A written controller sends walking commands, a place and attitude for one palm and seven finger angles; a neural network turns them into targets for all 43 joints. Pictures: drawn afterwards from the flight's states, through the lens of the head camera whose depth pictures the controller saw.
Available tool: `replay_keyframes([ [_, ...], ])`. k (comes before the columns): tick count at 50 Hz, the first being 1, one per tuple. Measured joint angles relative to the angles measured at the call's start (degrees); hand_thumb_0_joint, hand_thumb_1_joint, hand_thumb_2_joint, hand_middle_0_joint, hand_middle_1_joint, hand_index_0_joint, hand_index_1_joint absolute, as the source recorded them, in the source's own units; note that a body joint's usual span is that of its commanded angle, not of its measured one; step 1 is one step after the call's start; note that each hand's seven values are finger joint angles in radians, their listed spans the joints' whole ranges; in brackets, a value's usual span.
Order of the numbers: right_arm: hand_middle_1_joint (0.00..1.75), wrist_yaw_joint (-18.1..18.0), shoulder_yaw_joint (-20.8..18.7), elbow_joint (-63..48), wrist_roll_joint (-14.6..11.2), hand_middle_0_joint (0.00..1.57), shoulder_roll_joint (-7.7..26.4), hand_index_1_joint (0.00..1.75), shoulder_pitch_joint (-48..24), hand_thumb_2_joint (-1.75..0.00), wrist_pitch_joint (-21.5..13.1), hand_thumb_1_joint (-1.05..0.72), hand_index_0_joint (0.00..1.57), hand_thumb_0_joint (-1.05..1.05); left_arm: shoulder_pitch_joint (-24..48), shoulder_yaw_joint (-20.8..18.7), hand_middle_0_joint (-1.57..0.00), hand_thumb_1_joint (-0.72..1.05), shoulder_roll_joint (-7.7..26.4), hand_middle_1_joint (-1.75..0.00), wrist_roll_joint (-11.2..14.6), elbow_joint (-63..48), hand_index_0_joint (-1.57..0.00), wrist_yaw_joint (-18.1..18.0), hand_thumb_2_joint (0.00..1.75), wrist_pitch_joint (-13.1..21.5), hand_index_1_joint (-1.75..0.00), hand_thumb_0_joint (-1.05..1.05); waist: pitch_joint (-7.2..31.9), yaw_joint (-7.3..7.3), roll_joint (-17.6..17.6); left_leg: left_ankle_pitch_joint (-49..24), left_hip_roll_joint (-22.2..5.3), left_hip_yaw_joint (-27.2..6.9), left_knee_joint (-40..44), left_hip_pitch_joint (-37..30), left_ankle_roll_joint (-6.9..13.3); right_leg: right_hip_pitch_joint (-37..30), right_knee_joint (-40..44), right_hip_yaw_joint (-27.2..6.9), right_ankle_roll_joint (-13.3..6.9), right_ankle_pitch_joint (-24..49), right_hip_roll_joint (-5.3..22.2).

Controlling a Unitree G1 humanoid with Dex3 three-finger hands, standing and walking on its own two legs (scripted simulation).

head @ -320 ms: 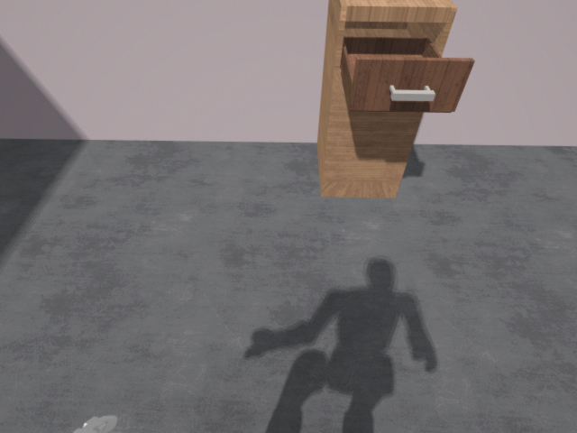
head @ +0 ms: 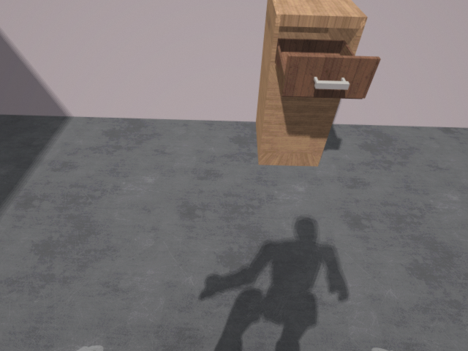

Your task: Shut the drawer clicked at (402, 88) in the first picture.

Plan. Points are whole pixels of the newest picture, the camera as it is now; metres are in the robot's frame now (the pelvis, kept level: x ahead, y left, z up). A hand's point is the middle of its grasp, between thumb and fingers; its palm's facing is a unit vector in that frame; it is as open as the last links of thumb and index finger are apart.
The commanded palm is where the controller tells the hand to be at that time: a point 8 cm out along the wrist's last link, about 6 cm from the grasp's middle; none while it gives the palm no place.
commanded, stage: stand and wait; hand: left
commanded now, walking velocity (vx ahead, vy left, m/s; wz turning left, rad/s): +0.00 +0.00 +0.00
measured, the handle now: (330, 82) +1.03 -0.29 -0.03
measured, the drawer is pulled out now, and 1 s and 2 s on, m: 0.29 0.29 0.29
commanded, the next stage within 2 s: look at it before walking up in 0.50 s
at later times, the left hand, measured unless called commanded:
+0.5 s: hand out of the picture +0.04 +0.25 -0.15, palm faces -0.02 -0.94 -0.33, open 7.4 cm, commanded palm none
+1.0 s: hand out of the picture +0.04 +0.24 -0.15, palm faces -0.03 -0.94 -0.33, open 7.4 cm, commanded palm none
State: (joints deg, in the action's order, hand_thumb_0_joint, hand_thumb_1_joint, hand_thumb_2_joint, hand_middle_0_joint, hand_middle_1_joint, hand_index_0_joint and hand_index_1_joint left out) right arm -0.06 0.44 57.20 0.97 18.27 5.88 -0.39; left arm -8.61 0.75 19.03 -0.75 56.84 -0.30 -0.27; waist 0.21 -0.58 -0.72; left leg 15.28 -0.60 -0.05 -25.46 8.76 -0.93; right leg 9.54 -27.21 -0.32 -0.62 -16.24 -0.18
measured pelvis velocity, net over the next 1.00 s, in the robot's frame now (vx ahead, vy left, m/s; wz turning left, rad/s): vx -0.02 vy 0.00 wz -0.01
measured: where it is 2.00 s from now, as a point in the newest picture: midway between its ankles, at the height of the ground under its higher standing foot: outside the picture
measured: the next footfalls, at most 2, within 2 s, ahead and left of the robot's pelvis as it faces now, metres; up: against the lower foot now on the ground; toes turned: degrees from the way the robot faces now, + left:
none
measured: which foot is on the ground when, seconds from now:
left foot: down 0.00-1.00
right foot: down 0.00-1.00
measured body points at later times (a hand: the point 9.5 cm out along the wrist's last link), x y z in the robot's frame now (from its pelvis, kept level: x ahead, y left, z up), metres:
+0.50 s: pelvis -0.02 +0.00 +0.00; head -0.02 +0.00 +0.45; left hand +0.04 +0.29 -0.13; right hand +0.04 -0.29 -0.13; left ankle -0.02 +0.13 -0.74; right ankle -0.02 -0.11 -0.74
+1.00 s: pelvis -0.02 +0.00 +0.01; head -0.02 -0.01 +0.45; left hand +0.04 +0.29 -0.13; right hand +0.04 -0.29 -0.13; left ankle -0.02 +0.13 -0.74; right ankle -0.02 -0.11 -0.74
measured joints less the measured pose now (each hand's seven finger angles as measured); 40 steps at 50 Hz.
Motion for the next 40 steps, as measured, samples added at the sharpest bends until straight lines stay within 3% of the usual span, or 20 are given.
replay_keyframes([
  [40, 0.3, 0.2, -0.2, 6.2, -0.3, 0.2, -0.2, 0.3, 3.3, -0.9, -0.3, -0.91, 0.2, 0.0, -1.1, -0.3, -0.2, 0.91, -0.6, -0.3, -0.1, 5.1, -0.2, 0.0, 0.9, 0.2, -0.3, 0.01, -0.5, 0.34, 0.5, -3.9, -0.4, 0.4, 3.9, -0.3, -0.3, 0.0, 3.7, -0.4, -0.1, 4.1, -0.4],
])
